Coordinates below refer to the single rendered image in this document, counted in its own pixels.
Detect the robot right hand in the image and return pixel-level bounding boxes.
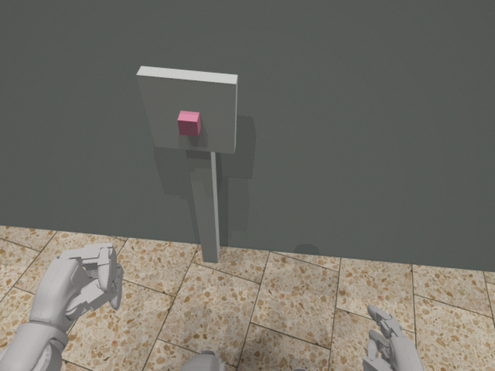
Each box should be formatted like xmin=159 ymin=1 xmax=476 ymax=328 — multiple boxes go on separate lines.
xmin=363 ymin=304 xmax=425 ymax=371

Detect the robot left hand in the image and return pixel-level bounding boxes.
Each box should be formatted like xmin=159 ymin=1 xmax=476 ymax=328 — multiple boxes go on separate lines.
xmin=29 ymin=243 xmax=124 ymax=332

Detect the left robot thigh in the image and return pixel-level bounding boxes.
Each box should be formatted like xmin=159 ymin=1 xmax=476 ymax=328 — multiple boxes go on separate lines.
xmin=180 ymin=354 xmax=226 ymax=371

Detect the button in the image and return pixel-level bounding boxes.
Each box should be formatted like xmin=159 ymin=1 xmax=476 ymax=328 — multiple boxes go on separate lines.
xmin=177 ymin=111 xmax=201 ymax=137

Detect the robot left forearm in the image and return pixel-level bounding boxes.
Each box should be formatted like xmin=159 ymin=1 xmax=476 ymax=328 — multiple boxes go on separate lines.
xmin=0 ymin=321 xmax=69 ymax=371

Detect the panel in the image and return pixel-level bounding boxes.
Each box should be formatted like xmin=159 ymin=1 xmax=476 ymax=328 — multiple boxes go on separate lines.
xmin=136 ymin=66 xmax=237 ymax=264

